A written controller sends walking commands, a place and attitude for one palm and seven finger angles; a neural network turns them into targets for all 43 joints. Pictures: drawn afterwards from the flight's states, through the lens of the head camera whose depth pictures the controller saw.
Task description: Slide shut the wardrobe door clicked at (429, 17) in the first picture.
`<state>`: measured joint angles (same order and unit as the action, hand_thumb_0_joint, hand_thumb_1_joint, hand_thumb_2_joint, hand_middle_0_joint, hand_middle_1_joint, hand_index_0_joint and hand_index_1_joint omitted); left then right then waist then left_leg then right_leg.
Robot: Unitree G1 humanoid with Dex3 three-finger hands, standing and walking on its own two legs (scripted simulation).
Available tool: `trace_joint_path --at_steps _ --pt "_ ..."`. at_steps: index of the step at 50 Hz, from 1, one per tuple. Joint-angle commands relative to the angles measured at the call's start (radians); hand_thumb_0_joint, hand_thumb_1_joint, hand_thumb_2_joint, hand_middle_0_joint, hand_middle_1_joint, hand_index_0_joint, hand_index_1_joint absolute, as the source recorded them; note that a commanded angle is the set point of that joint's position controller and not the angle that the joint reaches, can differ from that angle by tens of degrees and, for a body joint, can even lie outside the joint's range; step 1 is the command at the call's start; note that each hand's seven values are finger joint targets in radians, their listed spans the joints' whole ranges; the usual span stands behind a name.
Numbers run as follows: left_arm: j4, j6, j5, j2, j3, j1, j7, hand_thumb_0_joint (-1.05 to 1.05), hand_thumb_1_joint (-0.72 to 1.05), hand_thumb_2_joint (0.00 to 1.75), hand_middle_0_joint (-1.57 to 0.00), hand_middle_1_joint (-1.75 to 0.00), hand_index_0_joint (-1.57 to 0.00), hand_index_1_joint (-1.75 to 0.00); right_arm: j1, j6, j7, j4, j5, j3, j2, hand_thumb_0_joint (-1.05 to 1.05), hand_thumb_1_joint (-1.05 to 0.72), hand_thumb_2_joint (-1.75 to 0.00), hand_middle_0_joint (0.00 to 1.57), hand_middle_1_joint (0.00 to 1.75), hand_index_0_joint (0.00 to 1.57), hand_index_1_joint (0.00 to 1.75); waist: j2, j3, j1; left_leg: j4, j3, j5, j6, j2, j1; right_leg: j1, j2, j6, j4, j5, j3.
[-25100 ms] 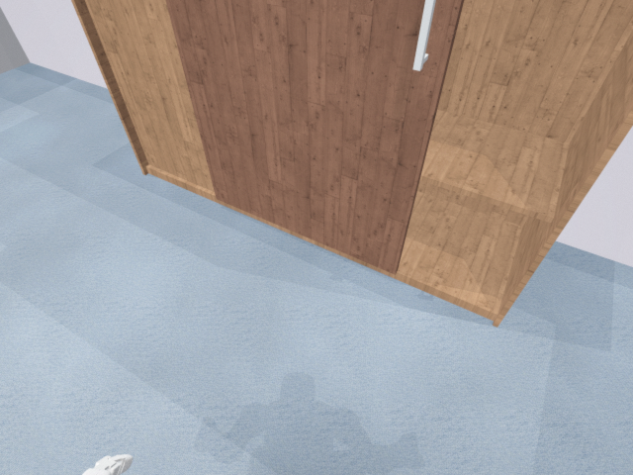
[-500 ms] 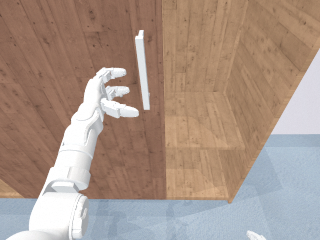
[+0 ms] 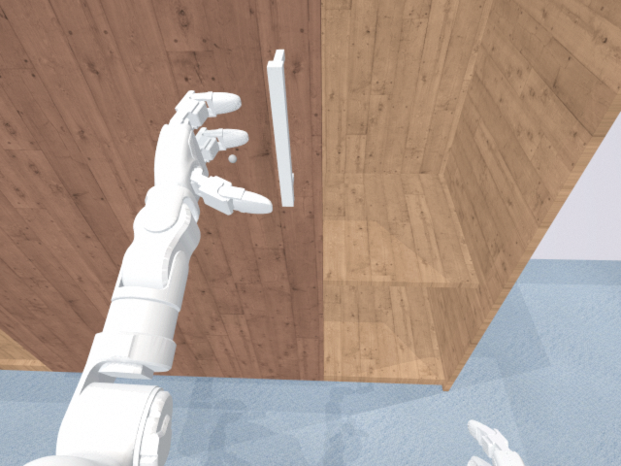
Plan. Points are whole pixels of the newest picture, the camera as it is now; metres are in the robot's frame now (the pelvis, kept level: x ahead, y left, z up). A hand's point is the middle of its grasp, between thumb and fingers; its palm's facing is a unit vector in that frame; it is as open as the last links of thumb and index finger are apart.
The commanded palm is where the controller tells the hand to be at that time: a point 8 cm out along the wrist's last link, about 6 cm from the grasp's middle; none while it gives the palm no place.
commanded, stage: move the hooked fingers beside the handle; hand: left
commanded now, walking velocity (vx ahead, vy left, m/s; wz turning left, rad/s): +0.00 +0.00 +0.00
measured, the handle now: (284, 135) +0.50 +0.06 +0.20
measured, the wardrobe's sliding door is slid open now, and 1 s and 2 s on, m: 0.39 0.39 0.39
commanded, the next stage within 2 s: feel for the door with the fingertips in 1.04 s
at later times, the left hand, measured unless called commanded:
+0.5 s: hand (229, 155) +0.43 +0.12 +0.21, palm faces -0.01 -1.00 -0.01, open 14.0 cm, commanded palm +0.40 +0.17 +0.19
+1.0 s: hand (235, 178) +0.42 +0.11 +0.18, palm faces +0.00 -1.00 +0.02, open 14.0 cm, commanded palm +0.40 +0.17 +0.21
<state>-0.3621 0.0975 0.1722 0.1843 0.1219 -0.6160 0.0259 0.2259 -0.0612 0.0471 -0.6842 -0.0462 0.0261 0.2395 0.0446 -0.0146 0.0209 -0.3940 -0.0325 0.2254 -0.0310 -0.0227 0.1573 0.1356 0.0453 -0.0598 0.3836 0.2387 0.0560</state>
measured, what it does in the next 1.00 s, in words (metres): stands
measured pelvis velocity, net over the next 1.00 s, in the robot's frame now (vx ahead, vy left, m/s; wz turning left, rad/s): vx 0.00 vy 0.00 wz -0.01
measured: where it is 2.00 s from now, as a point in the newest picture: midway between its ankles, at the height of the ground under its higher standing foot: outside the picture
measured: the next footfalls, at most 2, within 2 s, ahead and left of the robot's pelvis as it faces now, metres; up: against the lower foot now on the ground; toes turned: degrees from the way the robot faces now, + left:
none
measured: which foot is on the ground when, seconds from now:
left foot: down 0.00-1.00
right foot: down 0.00-1.00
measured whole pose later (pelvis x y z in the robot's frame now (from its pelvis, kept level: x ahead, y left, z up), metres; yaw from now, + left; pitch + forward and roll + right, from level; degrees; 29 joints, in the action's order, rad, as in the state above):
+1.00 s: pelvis +0.00 +0.00 +0.00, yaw +0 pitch +0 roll +0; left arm -0.45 0.15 0.19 0.18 0.15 -0.62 0.01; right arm 0.23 -0.06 0.05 -0.67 -0.05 0.03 0.25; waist 0.05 -0.01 0.03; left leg -0.40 -0.04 0.22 -0.04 -0.02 0.18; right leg 0.16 0.05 -0.06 0.38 0.23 0.05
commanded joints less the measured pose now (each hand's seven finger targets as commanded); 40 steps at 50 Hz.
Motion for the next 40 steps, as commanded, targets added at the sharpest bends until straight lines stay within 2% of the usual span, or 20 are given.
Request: trace_joint_path --at_steps 1,3,6,8,11,14,16,18,19,20,21,22,25,29,31,32,34,36,38,40 --pt "-0.015 0.039 0.004 0.156 0.039 -0.466 -0.019 0.0 -0.5 0.3 -0.3 -1.2 -0.3 -1.2 -0.081 -0.02 0.007 0.095 -0.016 -0.027 0.122 0.0 -0.9 -0.9 0.2 0.3 0.2 0.3 -0.118 -0.213 0.014 0.0 0.041 -0.274 -0.024 0.019 -0.098 -0.023 -0.031 0.044 -0.051 -0.356 -0.046" --pt "-0.219 0.161 0.013 0.122 0.032 -0.345 -0.035 0.0 -0.5 0.3 -0.3 -1.2 -0.3 -1.2 -0.072 0.009 0.013 0.094 -0.03 -0.019 0.139 0.0 -0.9 -0.9 0.2 0.3 0.2 0.3 -0.167 -0.054 0.008 0.021 0.038 -0.159 -0.022 0.015 0.005 0.036 -0.037 0.052 -0.085 -0.254 -0.042" --pt "-0.234 0.204 0.028 0.138 0.057 -0.394 -0.041 0.0 -0.5 0.3 -0.3 -1.2 -0.3 -1.2 -0.07 0.024 0.016 0.113 -0.035 -0.017 0.151 0.0 -0.9 -0.9 0.2 0.3 0.2 0.3 -0.142 -0.068 0.003 0.025 0.041 -0.14 -0.024 0.009 0.013 0.038 -0.044 0.046 -0.093 -0.207 -0.048" --pt "-0.044 0.129 0.034 0.176 0.078 -0.533 -0.034 0.0 -0.5 0.3 -0.3 -1.2 -0.3 -1.2 -0.066 0.006 0.014 0.138 -0.019 -0.029 0.135 0.0 -0.9 -0.9 0.2 0.3 0.2 0.3 -0.107 -0.201 0.004 0.007 0.039 -0.191 -0.029 0.007 -0.031 -0.007 -0.045 0.043 -0.071 -0.266 -0.06" --pt "0.336 -0.079 0.026 0.285 0.13 -0.75 -0.007 0.0 -0.5 0.3 -0.3 -1.2 -0.3 -1.2 -0.083 -0.035 0.012 0.173 -0.002 -0.034 0.114 0.0 -0.9 -0.9 0.2 0.3 0.2 0.3 -0.036 -0.445 -0.002 -0.01 0.046 -0.318 -0.037 0.008 -0.148 -0.131 -0.043 0.037 -0.027 -0.388 -0.077" --pt "0.434 -0.192 0.001 0.292 0.115 -0.755 0.005 0.0 -0.5 0.3 -0.3 -1.2 -0.3 -1.2 -0.073 -0.071 0.005 0.144 0.006 -0.041 0.104 0.0 -0.9 -0.9 0.2 0.3 0.2 0.3 0.022 -0.567 0.009 -0.033 0.053 -0.436 -0.029 0.021 -0.264 -0.135 -0.04 0.039 0.01 -0.466 -0.076" --pt "0.297 -0.148 -0.011 0.284 0.112 -0.642 -0.001 0.0 -0.5 0.3 -0.3 -1.2 -0.3 -1.2 -0.071 -0.063 0.002 0.121 -0.001 -0.041 0.113 0.0 -0.9 -0.9 0.2 0.3 0.2 0.3 0.008 -0.463 0.009 -0.025 0.047 -0.411 -0.027 0.025 -0.222 -0.109 -0.035 0.039 -0.008 -0.446 -0.069" --pt "0.057 -0.028 -0.009 0.236 0.08 -0.525 -0.023 0.0 -0.5 0.3 -0.3 -1.2 -0.3 -1.2 -0.066 -0.04 0.006 0.097 -0.018 -0.036 0.124 0.0 -0.9 -0.9 0.2 0.3 0.2 0.3 -0.051 -0.276 0.017 -0.006 0.031 -0.283 -0.026 0.021 -0.116 -0.052 -0.033 0.046 -0.044 -0.371 -0.059" --pt "-0.061 0.041 -0.003 0.161 0.029 -0.455 -0.04 0.0 -0.5 0.3 -0.3 -1.2 -0.3 -1.2 -0.062 -0.03 0.008 0.094 -0.025 -0.032 0.126 0.0 -0.9 -0.9 0.2 0.3 0.2 0.3 -0.079 -0.173 0.022 0.004 0.03 -0.219 -0.026 0.017 -0.069 0.0 -0.031 0.05 -0.064 -0.32 -0.052" --pt "-0.174 0.103 0.0 0.143 0.033 -0.362 -0.049 0.0 -0.5 0.3 -0.3 -1.2 -0.3 -1.2 -0.052 -0.018 0.007 0.09 -0.029 -0.034 0.138 0.0 -0.9 -0.9 0.2 0.3 0.2 0.3 -0.114 -0.11 0.009 0.01 0.031 -0.183 -0.023 0.016 -0.029 0.021 -0.032 0.047 -0.073 -0.276 -0.042" --pt "-0.233 0.156 0.012 0.098 0.005 -0.32 -0.061 0.0 -0.5 0.3 -0.3 -1.2 -0.3 -1.2 -0.057 -0.006 0.008 0.098 -0.04 -0.025 0.144 0.0 -0.9 -0.9 0.2 0.3 0.2 0.3 -0.104 -0.058 0.012 0.018 0.03 -0.155 -0.024 0.016 -0.009 0.048 -0.035 0.05 -0.085 -0.249 -0.044" --pt "-0.24 0.187 0.029 0.098 0.018 -0.327 -0.067 0.0 -0.5 0.3 -0.3 -1.2 -0.3 -1.2 -0.056 -0.001 0.008 0.106 -0.043 -0.024 0.151 0.0 -0.9 -0.9 0.2 0.3 0.2 0.3 -0.118 -0.062 0.01 0.018 0.036 -0.153 -0.023 0.013 -0.005 0.047 -0.036 0.051 -0.09 -0.243 -0.045" --pt "-0.101 0.159 0.054 0.135 0.056 -0.404 -0.068 0.0 -0.5 0.3 -0.3 -1.2 -0.3 -1.2 -0.06 0.0 0.01 0.13 -0.029 -0.033 0.148 0.0 -0.9 -0.9 0.2 0.3 0.2 0.3 -0.131 -0.161 0.003 0.006 0.036 -0.199 -0.026 0.011 -0.028 0.005 -0.038 0.045 -0.071 -0.284 -0.045" --pt "0.406 -0.088 0.032 0.26 0.109 -0.724 -0.017 0.0 -0.5 0.3 -0.3 -1.2 -0.3 -1.2 -0.094 -0.055 0.006 0.177 -0.005 -0.038 0.111 0.0 -0.9 -0.9 0.2 0.3 0.2 0.3 -0.038 -0.465 -0.001 -0.019 0.045 -0.363 -0.037 0.01 -0.187 -0.125 -0.039 0.039 -0.015 -0.431 -0.074" --pt "0.469 -0.166 0.012 0.303 0.128 -0.713 0.011 0.0 -0.5 0.3 -0.3 -1.2 -0.3 -1.2 -0.085 -0.069 0.002 0.154 0.004 -0.038 0.107 0.0 -0.9 -0.9 0.2 0.3 0.2 0.3 -0.011 -0.508 0.001 -0.025 0.054 -0.416 -0.03 0.023 -0.229 -0.125 -0.037 0.039 0.002 -0.442 -0.071" --pt "0.45 -0.173 0.001 0.279 0.11 -0.693 0.015 0.0 -0.5 0.3 -0.3 -1.2 -0.3 -1.2 -0.086 -0.074 0.0 0.142 0.006 -0.037 0.104 0.0 -0.9 -0.9 0.2 0.3 0.2 0.3 0.015 -0.514 0.004 -0.031 0.051 -0.439 -0.028 0.025 -0.255 -0.11 -0.038 0.039 0.007 -0.455 -0.071" --pt "0.293 -0.114 -0.011 0.265 0.1 -0.622 0.01 0.0 -0.5 0.3 -0.3 -1.2 -0.3 -1.2 -0.094 -0.062 0.0 0.117 -0.004 -0.034 0.108 0.0 -0.9 -0.9 0.2 0.3 0.2 0.3 0.004 -0.41 0.01 -0.023 0.043 -0.386 -0.023 0.026 -0.215 -0.078 -0.035 0.039 -0.013 -0.412 -0.064" --pt "0.032 0.011 -0.012 0.187 0.046 -0.494 -0.009 0.0 -0.5 0.3 -0.3 -1.2 -0.3 -1.2 -0.086 -0.033 0.005 0.093 -0.018 -0.027 0.117 0.0 -0.9 -0.9 0.2 0.3 0.2 0.3 -0.054 -0.195 0.021 0.003 0.035 -0.241 -0.023 0.024 -0.105 0.0 -0.031 0.042 -0.057 -0.304 -0.052" --pt "-0.175 0.137 0.0 0.129 0.019 -0.368 -0.033 0.0 -0.5 0.3 -0.3 -1.2 -0.3 -1.2 -0.07 -0.007 0.012 0.092 -0.029 -0.021 0.134 0.0 -0.9 -0.9 0.2 0.3 0.2 0.3 -0.107 -0.06 0.017 0.017 0.041 -0.157 -0.02 0.02 -0.022 0.057 -0.032 0.045 -0.082 -0.228 -0.042" --pt "-0.272 0.206 0.024 0.101 0.026 -0.327 -0.054 0.0 -0.5 0.3 -0.3 -1.2 -0.3 -1.2 -0.076 0.013 0.015 0.104 -0.038 -0.019 0.149 0.0 -0.9 -0.9 0.2 0.3 0.2 0.3 -0.138 -0.045 0.007 0.021 0.042 -0.139 -0.021 0.014 -0.004 0.059 -0.036 0.046 -0.092 -0.207 -0.042"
